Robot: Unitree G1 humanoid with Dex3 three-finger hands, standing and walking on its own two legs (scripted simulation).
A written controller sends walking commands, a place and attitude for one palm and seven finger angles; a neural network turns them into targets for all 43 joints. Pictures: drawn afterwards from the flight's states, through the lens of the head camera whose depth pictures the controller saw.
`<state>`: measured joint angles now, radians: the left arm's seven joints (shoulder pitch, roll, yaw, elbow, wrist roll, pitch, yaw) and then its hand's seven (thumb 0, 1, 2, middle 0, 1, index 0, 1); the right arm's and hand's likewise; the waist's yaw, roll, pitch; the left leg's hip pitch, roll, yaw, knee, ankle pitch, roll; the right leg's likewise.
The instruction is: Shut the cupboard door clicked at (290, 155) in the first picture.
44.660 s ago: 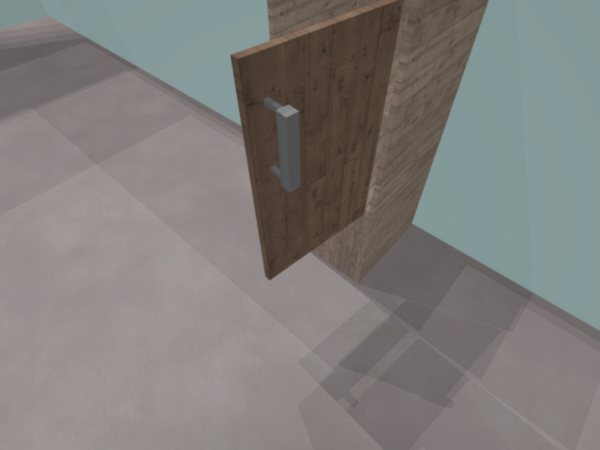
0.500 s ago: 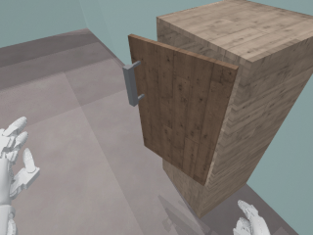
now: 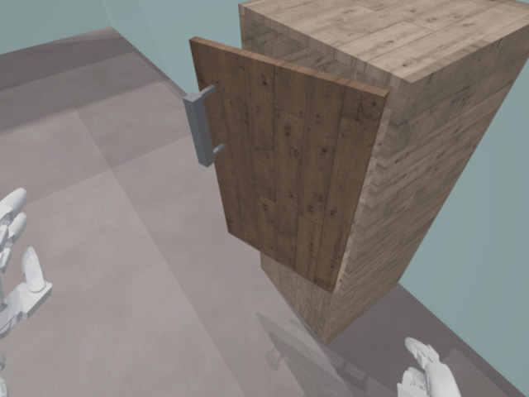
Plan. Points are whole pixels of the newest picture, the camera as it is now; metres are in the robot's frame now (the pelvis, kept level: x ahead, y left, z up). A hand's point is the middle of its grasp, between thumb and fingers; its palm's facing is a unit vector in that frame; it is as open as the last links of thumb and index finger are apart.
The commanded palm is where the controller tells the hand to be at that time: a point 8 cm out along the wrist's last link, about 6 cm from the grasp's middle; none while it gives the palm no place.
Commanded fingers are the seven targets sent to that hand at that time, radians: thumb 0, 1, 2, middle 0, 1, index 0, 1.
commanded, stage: step back with the hand held close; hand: left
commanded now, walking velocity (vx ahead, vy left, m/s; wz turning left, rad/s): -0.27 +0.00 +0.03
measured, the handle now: (208, 126) +0.59 +0.17 +0.09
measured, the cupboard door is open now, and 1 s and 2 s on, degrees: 18 18 18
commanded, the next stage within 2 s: stop stepping back and stand still in 1.52 s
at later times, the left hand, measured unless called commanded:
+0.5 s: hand out of the picture +0.13 +0.28 +0.15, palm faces +0.45 -0.78 -0.44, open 7.4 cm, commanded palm +0.08 +0.31 +0.18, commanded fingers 0.00 0.90 0.90 -0.20 -0.30 -0.20 -0.30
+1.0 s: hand out of the picture +0.11 +0.29 +0.16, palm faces +0.44 -0.75 -0.49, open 7.4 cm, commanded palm +0.04 +0.32 +0.18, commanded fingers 0.00 0.90 0.90 -0.20 -0.30 -0.20 -0.30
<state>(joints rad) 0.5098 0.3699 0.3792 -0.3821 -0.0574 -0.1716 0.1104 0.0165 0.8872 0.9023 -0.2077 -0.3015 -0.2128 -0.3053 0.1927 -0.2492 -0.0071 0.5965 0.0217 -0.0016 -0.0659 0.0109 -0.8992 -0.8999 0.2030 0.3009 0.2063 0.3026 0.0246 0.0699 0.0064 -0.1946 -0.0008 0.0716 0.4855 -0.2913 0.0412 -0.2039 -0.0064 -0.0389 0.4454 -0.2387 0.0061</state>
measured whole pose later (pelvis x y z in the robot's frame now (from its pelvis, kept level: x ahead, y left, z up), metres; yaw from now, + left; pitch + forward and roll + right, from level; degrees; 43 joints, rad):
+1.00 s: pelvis -0.09 +0.01 -0.02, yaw +3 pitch +2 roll -3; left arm 0.52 0.46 0.50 -0.53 -0.03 -0.30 0.12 0.02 0.88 0.90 -0.21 -0.30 -0.22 -0.31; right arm 0.23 -0.20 -0.01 0.59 -0.01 -0.07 -0.07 0.01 -0.90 -0.90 0.20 0.30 0.21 0.30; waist -0.02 -0.01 0.02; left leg -0.47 0.00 0.02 0.67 -0.24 0.07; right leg -0.38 0.06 0.05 0.66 -0.25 0.02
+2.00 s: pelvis -0.25 +0.02 -0.01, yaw -3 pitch -1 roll -1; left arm 0.48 0.38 0.42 -0.36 -0.05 -0.19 0.16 0.01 0.88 0.90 -0.21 -0.30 -0.22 -0.31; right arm 0.33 -0.26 -0.01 0.71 0.02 -0.05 -0.09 0.01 -0.90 -0.90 0.20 0.30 0.21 0.30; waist -0.01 -0.02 -0.11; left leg -0.34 -0.03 0.01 0.58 -0.22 0.06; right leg -0.08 -0.01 0.01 0.49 -0.40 0.02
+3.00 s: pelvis -0.29 +0.00 -0.01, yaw +0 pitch -1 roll -2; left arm 0.40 0.17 -0.01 1.07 0.01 0.05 0.01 0.02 0.95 0.90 -0.20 -0.30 -0.21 -0.30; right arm 0.32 -0.19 0.02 1.06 -0.02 0.05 -0.02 0.01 -0.90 -0.90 0.20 0.30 0.20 0.30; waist -0.01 -0.04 0.06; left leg -0.37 -0.01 -0.06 0.50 -0.11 0.02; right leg -0.11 0.03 -0.04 0.47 -0.33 -0.01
